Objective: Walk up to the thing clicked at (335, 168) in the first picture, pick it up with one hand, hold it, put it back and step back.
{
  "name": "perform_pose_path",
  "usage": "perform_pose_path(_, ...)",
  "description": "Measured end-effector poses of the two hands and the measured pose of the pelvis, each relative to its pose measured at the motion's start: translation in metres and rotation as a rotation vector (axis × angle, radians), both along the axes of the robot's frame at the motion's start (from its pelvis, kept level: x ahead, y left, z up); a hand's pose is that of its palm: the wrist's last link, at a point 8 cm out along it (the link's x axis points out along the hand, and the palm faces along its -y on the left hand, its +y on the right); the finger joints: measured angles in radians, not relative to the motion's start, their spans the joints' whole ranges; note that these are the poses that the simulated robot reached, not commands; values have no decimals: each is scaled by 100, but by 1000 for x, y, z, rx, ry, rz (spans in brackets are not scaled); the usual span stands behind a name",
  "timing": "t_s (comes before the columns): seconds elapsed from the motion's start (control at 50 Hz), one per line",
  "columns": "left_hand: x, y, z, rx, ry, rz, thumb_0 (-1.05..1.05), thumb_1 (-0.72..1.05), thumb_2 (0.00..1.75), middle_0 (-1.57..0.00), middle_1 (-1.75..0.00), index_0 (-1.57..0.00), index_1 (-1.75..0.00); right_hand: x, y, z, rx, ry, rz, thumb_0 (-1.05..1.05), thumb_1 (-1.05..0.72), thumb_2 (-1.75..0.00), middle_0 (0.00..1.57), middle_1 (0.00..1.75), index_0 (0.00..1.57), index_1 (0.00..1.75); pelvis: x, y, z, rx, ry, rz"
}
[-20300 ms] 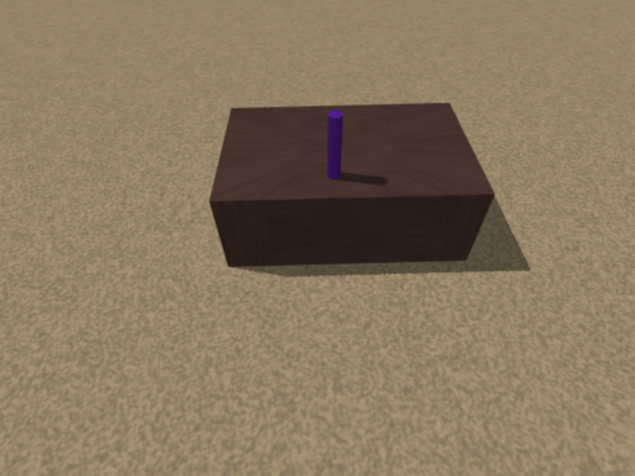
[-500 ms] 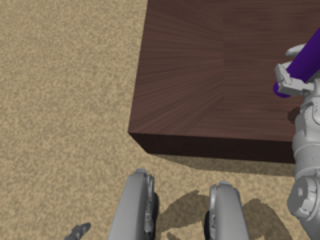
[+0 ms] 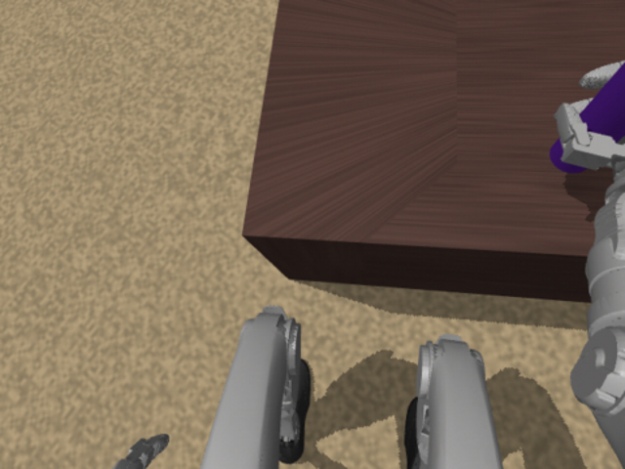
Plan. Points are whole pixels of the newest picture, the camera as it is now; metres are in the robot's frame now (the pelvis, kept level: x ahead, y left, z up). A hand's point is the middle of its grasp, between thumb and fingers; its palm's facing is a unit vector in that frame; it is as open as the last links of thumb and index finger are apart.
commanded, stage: lower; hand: right
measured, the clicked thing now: out of the picture +0.53 -0.24 +0.05
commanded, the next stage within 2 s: loosen in 1.00 s
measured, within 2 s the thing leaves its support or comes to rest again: rests again in 0.74 s
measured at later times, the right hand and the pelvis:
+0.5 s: hand (571, 136) +0.53 -0.23 -0.04, palm faces +0.22 +0.98 -0.01, open 6.2 cm; pelvis -0.02 +0.00 -0.05, yaw +0 degrees
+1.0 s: hand (559, 144) +0.53 -0.22 -0.06, palm faces +0.22 +0.97 -0.02, open 6.2 cm; pelvis -0.02 -0.01 -0.07, yaw +0 degrees
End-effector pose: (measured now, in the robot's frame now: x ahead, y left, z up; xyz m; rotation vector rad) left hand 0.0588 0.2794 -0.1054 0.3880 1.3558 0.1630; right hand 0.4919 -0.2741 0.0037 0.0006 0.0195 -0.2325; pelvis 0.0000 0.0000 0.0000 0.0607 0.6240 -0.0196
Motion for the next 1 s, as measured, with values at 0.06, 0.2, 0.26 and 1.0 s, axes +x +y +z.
perform_pose_path(0.06, -2, 0, -9, -3, 6, 0, 1, 90, 90, -21, -31, -21, -31, 1, 1, -7, -7, -5, 5, 0, -6, -112, 94, 111, 95, 110, -3, 0, -8, 0, 1, -1)
perform_pose_path(0.2, -7, -4, -26, -11, 10, 6, 1, 90, 90, -22, -31, -22, -31, 4, 1, -19, -7, -2, 3, 0, -5, -113, 95, 111, 95, 110, -8, 0, -24, 2, 0, -2)
perform_pose_path(0.26, -10, -5, -32, -12, 13, 8, 1, 91, 90, -22, -31, -22, -31, 4, 1, -23, -6, 0, 2, 0, -5, -113, 95, 111, 95, 110, -10, -1, -29, 3, 0, -2)
perform_pose_path(1.0, -31, -5, -64, 2, 71, 7, 1, 89, 90, -22, -31, -21, -31, 9, 2, -61, -15, 8, 7, 0, -4, -114, 95, 111, 96, 109, -17, -5, -67, 12, 3, -11)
